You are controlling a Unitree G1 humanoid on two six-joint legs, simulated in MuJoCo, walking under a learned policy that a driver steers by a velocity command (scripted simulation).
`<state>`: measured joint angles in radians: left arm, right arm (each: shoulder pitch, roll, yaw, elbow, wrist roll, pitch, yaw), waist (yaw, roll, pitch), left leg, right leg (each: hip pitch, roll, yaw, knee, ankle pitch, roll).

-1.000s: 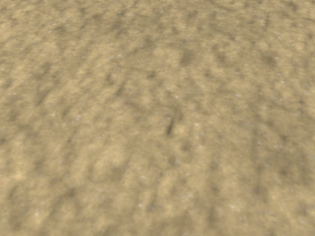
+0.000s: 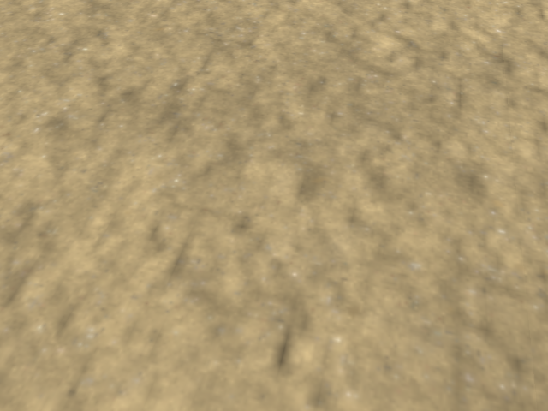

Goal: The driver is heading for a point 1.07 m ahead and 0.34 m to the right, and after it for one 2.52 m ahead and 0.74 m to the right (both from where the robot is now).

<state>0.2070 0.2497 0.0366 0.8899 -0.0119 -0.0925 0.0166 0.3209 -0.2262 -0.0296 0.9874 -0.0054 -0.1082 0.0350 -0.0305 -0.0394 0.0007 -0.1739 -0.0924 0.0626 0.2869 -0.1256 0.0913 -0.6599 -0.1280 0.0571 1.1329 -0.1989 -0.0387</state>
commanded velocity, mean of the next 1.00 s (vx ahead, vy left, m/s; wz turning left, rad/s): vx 0.50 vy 0.00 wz -0.13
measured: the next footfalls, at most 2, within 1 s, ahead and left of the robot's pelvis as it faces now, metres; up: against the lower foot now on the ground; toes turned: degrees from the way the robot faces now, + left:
right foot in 0.30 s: +0.33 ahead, -0.17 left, +0.00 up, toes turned -2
left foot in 0.84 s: +0.64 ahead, +0.07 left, +0.00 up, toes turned -3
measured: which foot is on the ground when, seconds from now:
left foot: down 0.00-0.30, up 0.32-0.82, down 0.84-1.00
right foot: up 0.00-0.28, down 0.30-0.86, up 0.88-1.00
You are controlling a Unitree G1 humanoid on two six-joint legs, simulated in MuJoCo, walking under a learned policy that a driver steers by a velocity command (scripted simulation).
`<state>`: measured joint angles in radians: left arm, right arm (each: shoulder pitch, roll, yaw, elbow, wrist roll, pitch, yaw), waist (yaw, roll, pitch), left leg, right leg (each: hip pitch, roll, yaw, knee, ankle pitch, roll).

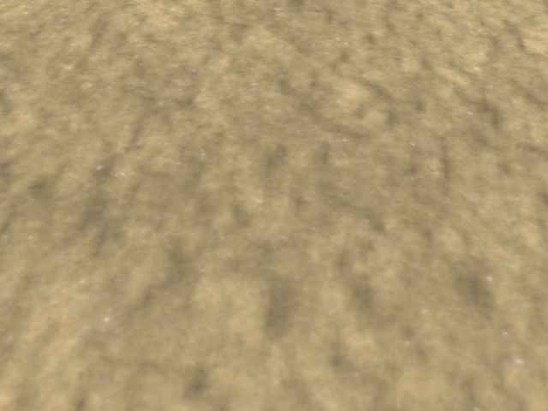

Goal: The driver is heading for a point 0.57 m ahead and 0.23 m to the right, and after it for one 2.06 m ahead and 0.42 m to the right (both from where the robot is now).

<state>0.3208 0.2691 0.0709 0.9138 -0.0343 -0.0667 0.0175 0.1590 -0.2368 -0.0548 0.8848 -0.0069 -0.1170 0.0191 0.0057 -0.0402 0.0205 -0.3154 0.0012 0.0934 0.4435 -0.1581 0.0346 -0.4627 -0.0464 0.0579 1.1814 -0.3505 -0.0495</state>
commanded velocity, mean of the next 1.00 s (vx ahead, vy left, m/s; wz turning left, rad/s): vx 0.45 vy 0.00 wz -0.53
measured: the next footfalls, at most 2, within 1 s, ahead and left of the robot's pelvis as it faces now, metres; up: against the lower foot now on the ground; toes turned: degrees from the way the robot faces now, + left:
right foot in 0.40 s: +0.34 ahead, -0.18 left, +0.00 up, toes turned -18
left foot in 0.90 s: +0.68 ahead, -0.13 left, +0.00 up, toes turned -34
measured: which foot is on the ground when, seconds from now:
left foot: down 0.00-0.42, up 0.44-0.88, down 0.90-1.00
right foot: up 0.00-0.38, down 0.40-0.92, up 0.94-1.00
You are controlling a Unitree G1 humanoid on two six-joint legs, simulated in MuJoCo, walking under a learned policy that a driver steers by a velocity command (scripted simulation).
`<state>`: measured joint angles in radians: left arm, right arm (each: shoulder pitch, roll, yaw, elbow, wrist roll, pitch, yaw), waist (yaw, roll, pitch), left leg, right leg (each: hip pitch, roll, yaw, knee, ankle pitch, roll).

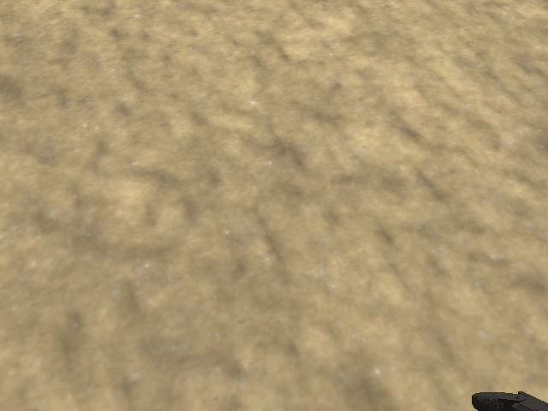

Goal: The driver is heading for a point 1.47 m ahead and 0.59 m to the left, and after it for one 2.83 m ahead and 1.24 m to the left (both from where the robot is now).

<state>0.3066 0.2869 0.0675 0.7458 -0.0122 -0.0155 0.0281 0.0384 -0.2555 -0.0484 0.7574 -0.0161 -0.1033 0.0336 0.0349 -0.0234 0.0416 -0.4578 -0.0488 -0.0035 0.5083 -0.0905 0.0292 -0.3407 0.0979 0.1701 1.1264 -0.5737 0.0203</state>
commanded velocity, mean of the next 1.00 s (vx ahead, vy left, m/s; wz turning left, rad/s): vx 0.04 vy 0.00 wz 0.44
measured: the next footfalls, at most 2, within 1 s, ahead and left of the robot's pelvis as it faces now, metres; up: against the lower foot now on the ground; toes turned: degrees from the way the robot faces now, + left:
right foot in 0.30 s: +0.13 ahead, -0.12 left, +0.00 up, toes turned +11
left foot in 0.70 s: +0.06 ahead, +0.13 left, +0.00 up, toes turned +24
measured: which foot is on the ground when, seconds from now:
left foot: down 0.00-0.30, up 0.32-0.68, down 0.70-1.00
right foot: up 0.00-0.28, down 0.30-0.70, up 0.72-1.00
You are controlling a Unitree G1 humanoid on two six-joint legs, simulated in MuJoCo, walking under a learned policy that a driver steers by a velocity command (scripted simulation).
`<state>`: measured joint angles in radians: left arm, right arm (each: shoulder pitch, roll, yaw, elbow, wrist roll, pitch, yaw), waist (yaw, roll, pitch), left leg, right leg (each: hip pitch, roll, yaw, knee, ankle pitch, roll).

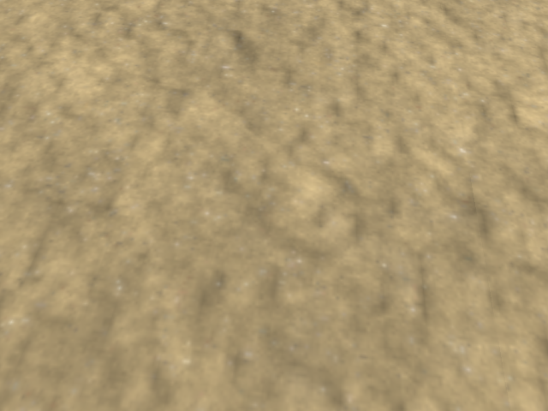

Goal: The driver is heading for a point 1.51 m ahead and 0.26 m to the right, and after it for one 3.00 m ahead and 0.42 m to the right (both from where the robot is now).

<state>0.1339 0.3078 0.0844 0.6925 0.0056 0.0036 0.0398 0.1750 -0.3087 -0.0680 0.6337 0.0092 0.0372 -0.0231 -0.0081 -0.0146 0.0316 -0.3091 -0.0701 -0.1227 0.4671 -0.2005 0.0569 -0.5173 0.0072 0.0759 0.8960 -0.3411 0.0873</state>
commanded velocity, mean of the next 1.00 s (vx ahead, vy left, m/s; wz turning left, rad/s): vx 0.26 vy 0.00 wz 0.13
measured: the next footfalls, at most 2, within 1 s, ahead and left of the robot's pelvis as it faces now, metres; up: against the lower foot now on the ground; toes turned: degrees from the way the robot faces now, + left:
right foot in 0.16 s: +0.06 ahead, -0.14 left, +0.00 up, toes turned +7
left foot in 0.48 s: +0.02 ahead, +0.10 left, +0.00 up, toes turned +5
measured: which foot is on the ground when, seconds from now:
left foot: down 0.00-0.18, up 0.20-0.46, down 0.48-0.92, up 0.94-1.00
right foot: up 0.00-0.14, down 0.16-0.48, up 0.50-0.88, down 0.90-1.00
